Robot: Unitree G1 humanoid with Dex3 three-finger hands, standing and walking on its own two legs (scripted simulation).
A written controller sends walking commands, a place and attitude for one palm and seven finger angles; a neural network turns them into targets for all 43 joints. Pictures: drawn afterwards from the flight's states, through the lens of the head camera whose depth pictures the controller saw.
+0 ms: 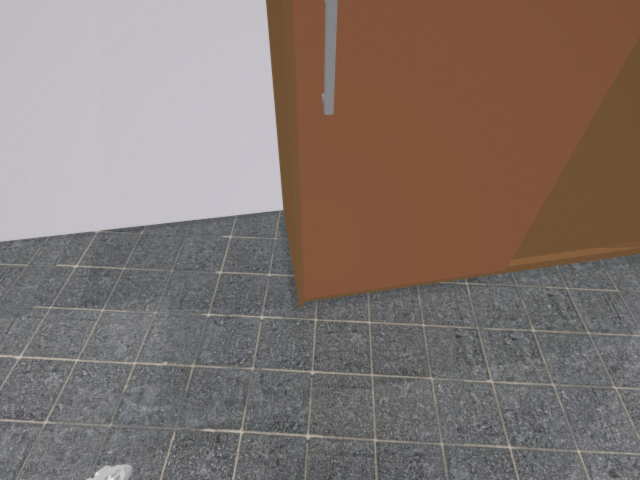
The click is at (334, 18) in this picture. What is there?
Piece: wardrobe's sliding door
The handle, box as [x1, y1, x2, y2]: [322, 0, 337, 114]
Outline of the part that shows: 337,0 324,0 326,3 324,93 322,94 322,100 324,103 325,114 333,113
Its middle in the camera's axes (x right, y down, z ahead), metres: +0.01 -0.36 +0.77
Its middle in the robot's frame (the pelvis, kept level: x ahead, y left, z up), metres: +0.84 +0.03 +0.16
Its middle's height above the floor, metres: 0.94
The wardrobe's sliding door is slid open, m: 0.00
